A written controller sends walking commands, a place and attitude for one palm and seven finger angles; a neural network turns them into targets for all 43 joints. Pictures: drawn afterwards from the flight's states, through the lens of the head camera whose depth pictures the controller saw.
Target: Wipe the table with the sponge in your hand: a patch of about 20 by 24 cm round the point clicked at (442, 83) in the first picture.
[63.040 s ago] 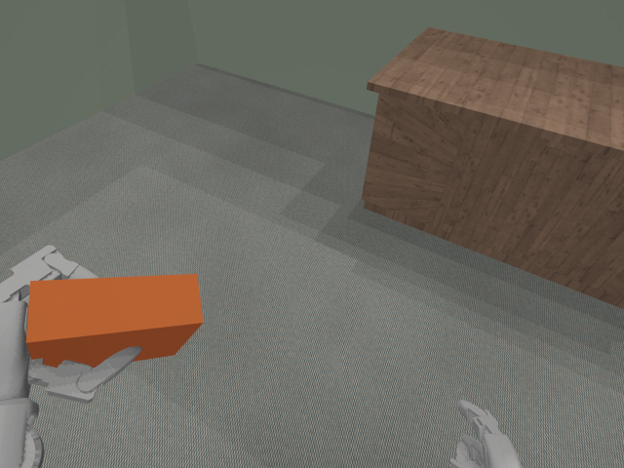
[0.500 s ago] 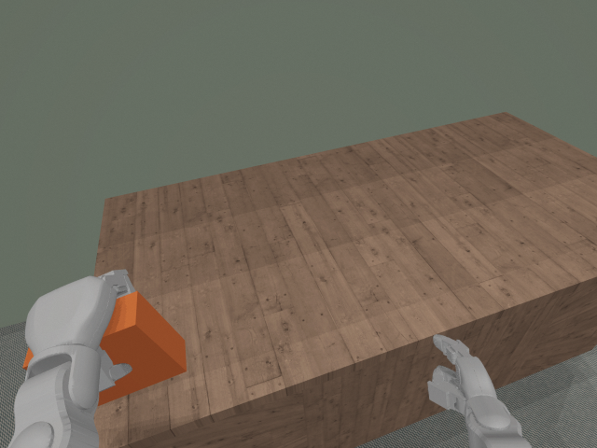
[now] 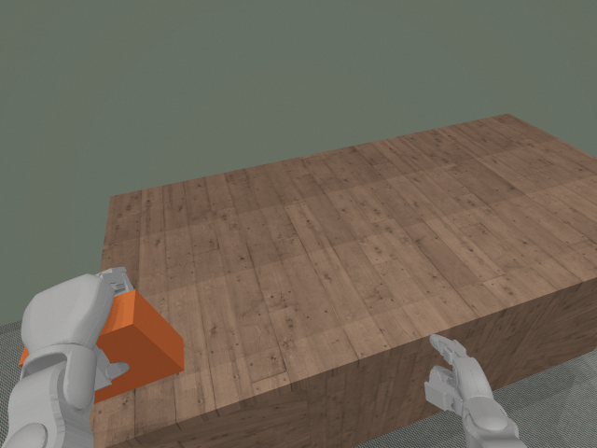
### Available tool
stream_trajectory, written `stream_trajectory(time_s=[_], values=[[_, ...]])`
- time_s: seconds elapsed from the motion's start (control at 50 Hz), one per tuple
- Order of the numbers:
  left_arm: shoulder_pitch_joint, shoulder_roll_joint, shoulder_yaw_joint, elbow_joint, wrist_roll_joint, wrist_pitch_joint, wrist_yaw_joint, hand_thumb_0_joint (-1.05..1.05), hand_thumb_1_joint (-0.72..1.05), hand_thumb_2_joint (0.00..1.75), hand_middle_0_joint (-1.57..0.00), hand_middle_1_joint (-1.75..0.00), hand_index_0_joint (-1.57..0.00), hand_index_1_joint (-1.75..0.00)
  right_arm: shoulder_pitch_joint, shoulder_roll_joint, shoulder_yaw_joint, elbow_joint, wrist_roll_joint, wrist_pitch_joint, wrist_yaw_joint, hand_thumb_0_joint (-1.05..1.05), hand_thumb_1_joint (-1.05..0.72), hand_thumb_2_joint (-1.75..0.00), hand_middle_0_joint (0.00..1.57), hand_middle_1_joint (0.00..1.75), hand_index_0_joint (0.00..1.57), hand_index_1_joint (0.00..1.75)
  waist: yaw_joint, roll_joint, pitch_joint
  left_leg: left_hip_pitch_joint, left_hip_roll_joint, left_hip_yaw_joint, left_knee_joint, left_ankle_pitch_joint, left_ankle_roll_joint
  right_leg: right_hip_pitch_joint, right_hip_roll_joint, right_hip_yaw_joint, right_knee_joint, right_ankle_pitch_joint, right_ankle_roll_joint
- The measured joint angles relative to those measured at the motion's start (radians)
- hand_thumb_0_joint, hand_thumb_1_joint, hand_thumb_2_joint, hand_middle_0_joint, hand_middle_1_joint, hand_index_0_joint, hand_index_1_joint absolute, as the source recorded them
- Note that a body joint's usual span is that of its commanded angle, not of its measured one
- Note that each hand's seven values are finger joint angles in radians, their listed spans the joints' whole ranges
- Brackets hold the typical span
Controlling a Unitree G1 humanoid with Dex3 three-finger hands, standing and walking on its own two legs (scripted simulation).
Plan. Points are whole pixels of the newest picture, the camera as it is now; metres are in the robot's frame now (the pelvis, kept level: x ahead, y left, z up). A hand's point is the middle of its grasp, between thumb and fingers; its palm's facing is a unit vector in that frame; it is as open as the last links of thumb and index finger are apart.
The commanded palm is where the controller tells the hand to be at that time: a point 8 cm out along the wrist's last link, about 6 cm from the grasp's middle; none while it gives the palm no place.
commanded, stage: step back with the hand held close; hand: left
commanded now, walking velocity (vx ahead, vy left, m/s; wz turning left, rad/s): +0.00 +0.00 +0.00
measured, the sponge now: (122, 357) +0.19 +0.28 +0.05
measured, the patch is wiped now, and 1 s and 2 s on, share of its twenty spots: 1.00 1.00 1.00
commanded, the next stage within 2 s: stop stepping back and stand still in 1.62 s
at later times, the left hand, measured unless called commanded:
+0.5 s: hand (101, 313) +0.19 +0.27 +0.15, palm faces +0.37 -0.84 -0.40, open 9.2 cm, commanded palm +0.14 +0.30 +0.17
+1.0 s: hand (69, 350) +0.14 +0.27 +0.15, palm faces +0.42 -0.84 -0.33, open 9.2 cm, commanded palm +0.08 +0.31 +0.17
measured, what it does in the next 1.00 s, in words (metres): shifts its weight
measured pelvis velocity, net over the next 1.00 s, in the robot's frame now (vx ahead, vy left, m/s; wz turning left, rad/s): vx -0.06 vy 0.02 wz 0.04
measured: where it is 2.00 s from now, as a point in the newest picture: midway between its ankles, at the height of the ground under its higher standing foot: outside the picture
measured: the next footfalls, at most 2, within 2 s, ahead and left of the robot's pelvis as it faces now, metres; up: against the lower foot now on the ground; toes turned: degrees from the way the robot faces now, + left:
right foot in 1.36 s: -0.11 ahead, -0.13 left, +0.00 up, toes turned +3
left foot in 1.56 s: -0.08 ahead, +0.09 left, +0.00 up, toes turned -2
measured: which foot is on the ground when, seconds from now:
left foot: down 0.00-1.00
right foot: down 0.00-1.00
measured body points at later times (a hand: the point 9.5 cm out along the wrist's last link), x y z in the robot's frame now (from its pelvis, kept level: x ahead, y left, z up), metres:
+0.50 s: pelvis -0.02 +0.02 -0.01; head -0.02 +0.04 +0.43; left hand +0.16 +0.31 +0.17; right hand +0.13 -0.24 -0.09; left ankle +0.01 +0.10 -0.74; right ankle +0.03 -0.10 -0.74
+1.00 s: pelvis -0.06 +0.02 -0.03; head -0.06 +0.06 +0.42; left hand +0.11 +0.31 +0.17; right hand +0.13 -0.20 -0.08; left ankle +0.01 +0.10 -0.74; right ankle +0.03 -0.10 -0.74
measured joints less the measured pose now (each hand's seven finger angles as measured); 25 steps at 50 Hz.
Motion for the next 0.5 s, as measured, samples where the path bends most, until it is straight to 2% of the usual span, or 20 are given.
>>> stream_trajectory(time_s=[0.12,0.14,0.16,0.18,0.2,0.22,0.26,0.3,0.34,0.4,0.5], values=[[-0.001,-0.001,-0.002,0.008,0.005,0.0,0.002,-0.01,-0.47,1.09,-0.81,-1.42,-0.84,-1.43,0.002,-0.002,0.0,0.002,0.0,-0.005,-0.003,0.01,-0.9,-0.9,0.2,0.3,0.2,0.3,-0.001,0.0,0.0,-0.003,0.0,0.0,0.003,0.0,0.001,-0.002,0.0,0.0,0.0,0.001,0.001],[-0.006,-0.017,0.051,-0.003,-0.183,-0.044,0.012,-0.01,-0.47,1.09,-0.81,-1.42,-0.84,-1.43,0.016,-0.002,-0.003,-0.032,-0.001,0.002,-0.006,0.01,-0.9,-0.9,0.2,0.3,0.2,0.3,-0.005,0.001,0.001,-0.018,0.001,-0.006,0.015,-0.003,0.001,-0.009,0.001,-0.006,0.001,0.002,0.002],[-0.005,-0.032,0.115,-0.008,-0.387,-0.117,0.017,-0.01,-0.47,1.09,-0.81,-1.42,-0.84,-1.43,0.038,0.0,-0.003,-0.074,-0.006,-0.005,-0.011,0.01,-0.9,-0.9,0.2,0.3,0.2,0.3,-0.012,-0.004,0.001,-0.042,0.002,-0.013,0.031,-0.007,0.002,-0.026,0.003,-0.014,0.004,0.002,0.002],[0.006,-0.04,0.168,-0.013,-0.545,-0.192,0.024,-0.01,-0.47,1.09,-0.81,-1.42,-0.84,-1.43,0.059,0.005,0.001,-0.109,-0.011,-0.019,-0.015,0.01,-0.9,-0.9,0.2,0.3,0.2,0.3,-0.024,-0.015,0.0,-0.068,0.003,-0.02,0.046,-0.01,0.001,-0.045,0.005,-0.021,0.008,0.003,0.003],[0.025,-0.044,0.209,-0.028,-0.658,-0.257,0.034,-0.01,-0.47,1.09,-0.81,-1.42,-0.84,-1.43,0.08,0.013,0.006,-0.137,-0.015,-0.032,-0.018,0.01,-0.9,-0.9,0.2,0.3,0.2,0.3,-0.039,-0.029,-0.001,-0.094,0.005,-0.027,0.06,-0.014,0.0,-0.066,0.006,-0.028,0.013,0.003,0.003],[0.049,-0.05,0.24,-0.054,-0.739,-0.311,0.047,-0.01,-0.47,1.09,-0.81,-1.42,-0.84,-1.43,0.101,0.02,0.009,-0.156,-0.018,-0.043,-0.021,0.01,-0.9,-0.9,0.2,0.3,0.2,0.3,-0.054,-0.046,-0.002,-0.119,0.006,-0.032,0.073,-0.016,-0.002,-0.087,0.008,-0.034,0.02,0.002,0.002],[0.103,-0.065,0.283,-0.122,-0.838,-0.399,0.072,-0.02,-0.47,1.09,-0.81,-1.42,-0.84,-1.43,0.14,0.029,0.012,-0.17,-0.023,-0.056,-0.025,0.01,-0.9,-0.9,0.2,0.3,0.2,0.3,-0.081,-0.079,-0.004,-0.16,0.006,-0.035,0.098,-0.023,-0.006,-0.126,0.009,-0.039,0.043,-0.005,0.002],[0.155,-0.077,0.31,-0.186,-0.889,-0.465,0.091,-0.02,-0.47,1.09,-0.81,-1.42,-0.84,-1.43,0.175,0.028,0.006,-0.16,-0.029,-0.06,-0.029,0.01,-0.9,-0.9,0.2,0.3,0.2,0.3,-0.103,-0.103,-0.008,-0.19,0.003,-0.033,0.119,-0.031,-0.005,-0.161,0.006,-0.038,0.072,-0.016,0.006],[0.197,-0.082,0.328,-0.224,-0.911,-0.511,0.103,-0.02,-0.47,1.09,-0.81,-1.42,-0.84,-1.43,0.209,0.02,-0.009,-0.136,-0.032,-0.058,-0.033,0.01,-0.9,-0.9,0.2,0.3,0.2,0.3,-0.12,-0.115,-0.016,-0.216,-0.004,-0.029,0.137,-0.037,0.0,-0.19,0.0,-0.036,0.098,-0.027,0.012],[0.229,-0.071,0.356,-0.233,-0.92,-0.544,0.114,-0.02,-0.47,1.09,-0.81,-1.42,-0.84,-1.43,0.251,0.008,-0.036,-0.095,-0.031,-0.054,-0.041,0.01,-0.9,-0.9,0.2,0.3,0.2,0.3,-0.134,-0.122,-0.026,-0.242,-0.013,-0.023,0.159,-0.043,0.008,-0.221,-0.008,-0.032,0.13,-0.039,0.022],[0.228,-0.057,0.391,-0.199,-0.91,-0.559,0.134,-0.02,-0.47,1.09,-0.81,-1.42,-0.84,-1.43,0.291,-0.003,-0.059,-0.057,-0.031,-0.063,-0.047,0.01,-0.9,-0.9,0.2,0.3,0.2,0.3,-0.148,-0.122,-0.032,-0.275,-0.02,-0.015,0.19,-0.046,0.019,-0.256,-0.015,-0.027,0.165,-0.043,0.032]])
